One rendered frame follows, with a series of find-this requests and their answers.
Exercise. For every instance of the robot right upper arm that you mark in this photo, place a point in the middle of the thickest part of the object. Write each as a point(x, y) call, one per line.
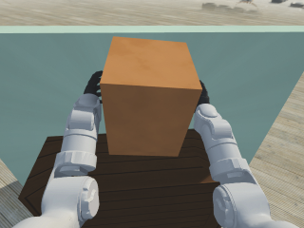
point(243, 205)

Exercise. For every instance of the carton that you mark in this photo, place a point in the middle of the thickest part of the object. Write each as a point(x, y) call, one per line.
point(150, 90)

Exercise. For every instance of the robot left hand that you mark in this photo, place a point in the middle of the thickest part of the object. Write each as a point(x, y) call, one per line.
point(92, 85)

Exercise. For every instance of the robot left upper arm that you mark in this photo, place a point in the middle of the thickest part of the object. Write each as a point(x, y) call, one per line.
point(68, 202)

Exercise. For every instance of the right robot forearm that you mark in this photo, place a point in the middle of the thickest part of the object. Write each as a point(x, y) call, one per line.
point(226, 163)

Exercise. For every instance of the pedestal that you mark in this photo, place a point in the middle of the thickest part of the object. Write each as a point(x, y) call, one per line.
point(137, 191)

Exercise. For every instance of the robot right hand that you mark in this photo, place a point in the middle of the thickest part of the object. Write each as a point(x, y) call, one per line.
point(203, 98)

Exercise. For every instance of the left robot forearm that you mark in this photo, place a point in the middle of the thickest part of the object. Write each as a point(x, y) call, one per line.
point(77, 156)

